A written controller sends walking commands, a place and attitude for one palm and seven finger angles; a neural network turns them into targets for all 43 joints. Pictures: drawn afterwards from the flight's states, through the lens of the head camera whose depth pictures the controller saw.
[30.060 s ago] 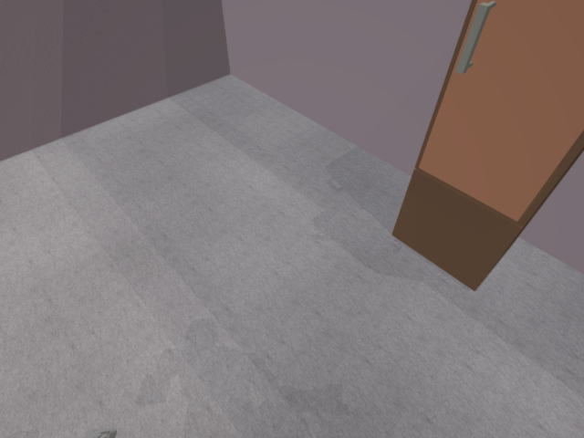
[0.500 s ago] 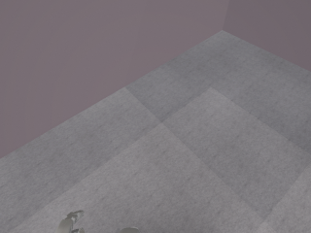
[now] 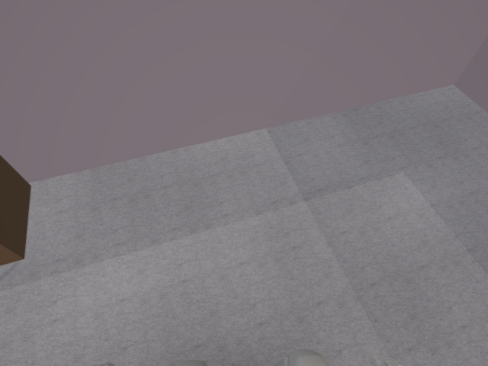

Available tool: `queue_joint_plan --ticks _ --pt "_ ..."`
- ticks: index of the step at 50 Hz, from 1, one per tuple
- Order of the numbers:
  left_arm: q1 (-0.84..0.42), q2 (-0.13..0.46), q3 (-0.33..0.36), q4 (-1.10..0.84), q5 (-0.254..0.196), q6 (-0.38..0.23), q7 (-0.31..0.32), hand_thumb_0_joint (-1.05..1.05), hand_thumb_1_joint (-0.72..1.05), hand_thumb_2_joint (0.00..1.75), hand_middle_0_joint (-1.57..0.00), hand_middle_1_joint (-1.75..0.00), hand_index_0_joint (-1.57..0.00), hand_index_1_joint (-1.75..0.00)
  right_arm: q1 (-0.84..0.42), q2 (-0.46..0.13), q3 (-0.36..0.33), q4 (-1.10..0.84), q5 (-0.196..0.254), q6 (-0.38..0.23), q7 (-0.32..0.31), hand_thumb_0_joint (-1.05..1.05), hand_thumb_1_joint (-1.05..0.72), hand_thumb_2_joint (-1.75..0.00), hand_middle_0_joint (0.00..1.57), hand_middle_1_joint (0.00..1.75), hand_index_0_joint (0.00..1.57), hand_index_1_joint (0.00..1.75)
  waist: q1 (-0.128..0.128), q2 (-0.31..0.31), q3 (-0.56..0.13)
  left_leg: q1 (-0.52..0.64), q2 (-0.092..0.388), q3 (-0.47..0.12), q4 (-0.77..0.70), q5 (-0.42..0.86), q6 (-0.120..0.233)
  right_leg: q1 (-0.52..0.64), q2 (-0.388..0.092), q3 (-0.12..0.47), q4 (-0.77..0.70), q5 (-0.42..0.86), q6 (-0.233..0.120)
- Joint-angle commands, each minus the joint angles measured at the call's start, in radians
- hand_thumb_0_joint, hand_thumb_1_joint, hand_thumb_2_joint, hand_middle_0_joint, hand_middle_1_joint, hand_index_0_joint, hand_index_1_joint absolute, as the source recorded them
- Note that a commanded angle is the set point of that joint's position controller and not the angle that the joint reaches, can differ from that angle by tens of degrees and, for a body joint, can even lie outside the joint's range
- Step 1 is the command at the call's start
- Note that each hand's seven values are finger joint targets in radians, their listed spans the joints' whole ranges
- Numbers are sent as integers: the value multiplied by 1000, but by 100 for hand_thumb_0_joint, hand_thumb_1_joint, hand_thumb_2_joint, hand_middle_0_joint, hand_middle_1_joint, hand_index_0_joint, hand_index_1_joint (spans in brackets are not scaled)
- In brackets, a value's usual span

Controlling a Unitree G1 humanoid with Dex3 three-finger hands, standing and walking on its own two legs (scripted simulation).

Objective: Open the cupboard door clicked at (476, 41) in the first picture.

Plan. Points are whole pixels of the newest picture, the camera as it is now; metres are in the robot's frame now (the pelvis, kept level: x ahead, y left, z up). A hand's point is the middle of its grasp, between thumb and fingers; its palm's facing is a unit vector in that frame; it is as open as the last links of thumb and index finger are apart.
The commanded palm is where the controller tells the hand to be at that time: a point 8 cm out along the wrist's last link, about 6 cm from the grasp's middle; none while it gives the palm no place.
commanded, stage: turn to face it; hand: left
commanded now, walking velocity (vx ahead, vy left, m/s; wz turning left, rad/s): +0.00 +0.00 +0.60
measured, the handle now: out of the picture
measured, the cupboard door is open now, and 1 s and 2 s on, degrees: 41 41 41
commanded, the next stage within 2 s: take the last steps up to it in 1.64 s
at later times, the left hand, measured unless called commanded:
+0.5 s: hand out of the picture +0.00 +0.18 -0.17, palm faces +0.35 -0.91 -0.22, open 7.3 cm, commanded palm none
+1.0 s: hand out of the picture +0.02 +0.17 -0.14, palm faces +0.55 -0.79 -0.28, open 7.3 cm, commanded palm none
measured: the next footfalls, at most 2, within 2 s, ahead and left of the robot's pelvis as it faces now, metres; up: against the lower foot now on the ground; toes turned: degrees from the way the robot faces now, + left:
right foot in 0.14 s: +0.06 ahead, -0.14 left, +0.00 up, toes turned +1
left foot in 0.50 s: +0.02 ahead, +0.10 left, +0.00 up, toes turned +24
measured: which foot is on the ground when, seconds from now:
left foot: down 0.00-0.14, up 0.16-0.48, down 0.50-0.88, up 0.90-1.00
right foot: up 0.00-0.12, down 0.14-0.50, up 0.52-0.86, down 0.88-1.00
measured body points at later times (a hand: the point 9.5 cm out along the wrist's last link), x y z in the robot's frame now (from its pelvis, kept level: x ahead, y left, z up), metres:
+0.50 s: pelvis +0.02 -0.02 +0.00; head +0.07 +0.01 +0.44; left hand -0.02 +0.23 -0.15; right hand +0.21 -0.23 -0.14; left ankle -0.01 +0.08 -0.73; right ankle +0.02 -0.15 -0.73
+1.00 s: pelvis +0.04 -0.05 +0.01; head +0.10 -0.05 +0.45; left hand -0.01 +0.21 -0.12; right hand +0.24 -0.23 -0.15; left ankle -0.04 +0.04 -0.65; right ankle +0.10 -0.16 -0.73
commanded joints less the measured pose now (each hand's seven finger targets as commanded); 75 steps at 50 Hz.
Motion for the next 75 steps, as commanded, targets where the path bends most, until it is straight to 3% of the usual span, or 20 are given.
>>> queue_joint_plan --ticks 1,5,7,8,13,19,23,25,31,41,42,44,49,54,58,59,60,61,66,75 --pt "-10 52 5 -101 -7 -31 -1 0 90 90 -20 -30 -20 -30 16 -215 -62 -59 -9 -7 -13 0 -90 -90 20 30 20 30 -25 163 -134 77 228 -257 -219 254 150 62 38 -2 -190 1 -1" --pt "123 72 12 -81 -7 -52 3 0 90 90 -20 -30 -20 -30 -53 -199 -64 -80 3 6 -8 0 -90 -90 20 30 20 30 39 136 -138 -73 156 -255 -106 146 89 326 71 -29 -566 197 -15" --pt "151 231 40 -92 14 -68 19 0 90 90 -20 -30 -20 -30 -54 -87 -48 -119 16 7 6 0 -90 -90 20 30 20 30 66 -321 -121 -319 -82 -35 341 -310 -43 430 -355 417 -840 218 -180" --pt "124 206 29 -101 5 -70 24 0 90 90 -20 -30 -20 -30 -51 -134 -57 -103 7 16 8 0 -90 -90 20 30 20 30 51 -267 -111 -286 -17 -104 562 -312 -27 298 -400 403 -847 159 -228" --pt "19 104 3 -118 5 -76 28 0 90 90 -20 -30 -20 -30 -42 -70 -37 -53 9 27 27 0 -90 -90 20 30 20 30 -11 -171 -104 -248 29 -17 546 -163 -66 349 -219 24 -708 604 -169" --pt "133 160 25 -64 8 -78 23 0 90 90 -20 -30 -20 -30 -106 -39 -17 -65 18 12 29 0 -90 -90 20 30 20 30 47 -190 -147 -145 0 81 185 -185 -52 495 -262 -42 -609 885 -174" --pt "76 157 34 -73 -6 -70 15 0 90 90 -20 -30 -20 -30 33 -98 -35 -40 9 -1 23 0 -90 -90 20 30 20 30 -42 -102 -190 167 7 83 -138 87 -14 313 -243 -136 -402 714 -90" --pt "7 51 1 -153 -13 -55 6 0 90 90 -20 -30 -20 -30 172 -292 -83 -21 0 -4 6 0 -90 -90 20 30 20 30 -119 366 -236 397 438 -453 -206 724 243 -125 -30 -119 15 -235 19" --pt "-12 62 11 -95 -2 -28 0 0 90 90 -20 -30 -20 -30 37 -195 -49 -51 -1 -19 -21 0 -90 -90 20 30 20 30 -23 167 -134 157 241 -259 -238 404 160 -83 -11 40 72 48 11" --pt "39 61 7 -107 -13 -51 7 0 90 90 -20 -30 -20 -30 9 -198 -67 -57 1 0 -13 0 -90 -90 20 30 20 30 10 187 -157 20 166 -331 -129 350 117 271 96 -14 -516 162 -11" --pt "79 96 14 -99 -9 -61 12 0 90 90 -20 -30 -20 -30 0 -175 -65 -63 8 0 -9 0 -90 -90 20 30 20 30 35 120 -164 -67 122 -310 -69 257 74 396 52 25 -656 245 -22" --pt "109 223 33 -101 11 -68 24 0 90 90 -20 -30 -20 -30 -4 -95 -52 -97 15 -2 2 0 -90 -90 20 30 20 30 55 -268 -153 -298 -81 -63 385 -348 -41 457 -393 402 -802 384 -219" --pt "-30 108 3 -129 2 -70 30 0 90 90 -20 -30 -20 -30 4 -79 -41 -44 9 28 21 0 -90 -90 20 30 20 30 -25 -184 -91 -254 31 -32 591 -179 -67 333 -229 42 -710 603 -183" --pt "75 163 20 -88 7 -72 24 0 90 90 -20 -30 -20 -30 -74 -46 -21 -58 16 16 31 0 -90 -90 20 30 20 30 36 -173 -121 -157 6 72 243 -194 -64 443 -250 -35 -633 785 -172" --pt "71 177 30 -77 -1 -67 15 0 90 90 -20 -30 -20 -30 11 -82 -29 -47 12 3 26 0 -90 -90 20 30 20 30 -13 -155 -155 58 -17 106 -52 -9 -36 364 -242 -107 -487 726 -108" --pt "57 157 28 -89 -9 -64 10 0 90 90 -20 -30 -20 -30 74 -131 -44 -34 7 -5 23 0 -90 -90 20 30 20 30 -57 -45 -198 230 42 43 -142 162 -5 239 -219 -142 -349 627 -64" --pt "51 87 14 -127 -17 -57 1 0 90 90 -20 -30 -20 -30 151 -251 -73 -28 -3 -13 15 0 -90 -90 20 30 20 30 -95 284 -246 398 321 -348 -166 511 138 -41 -67 -175 -108 47 13" --pt "-17 56 -5 -163 -7 -47 7 0 90 90 -20 -30 -20 -30 219 -301 -83 -6 1 -4 5 0 -90 -90 20 30 20 30 -126 314 -254 362 439 -423 -194 663 245 -104 -25 -66 39 -241 5" --pt "-8 52 5 -86 -2 -27 0 0 90 90 -20 -30 -20 -30 41 -193 -47 -48 -6 -18 -22 0 -90 -90 20 30 20 30 -28 187 -128 113 260 -251 -248 313 162 -59 -17 29 70 10 -4" --pt "84 29 -6 -53 -7 -43 2 0 90 90 -20 -30 -20 -30 11 -174 -43 -36 -4 -2 -16 0 -90 -90 20 30 20 30 -1 168 -141 29 206 -260 -199 207 139 225 83 -37 -427 109 -23"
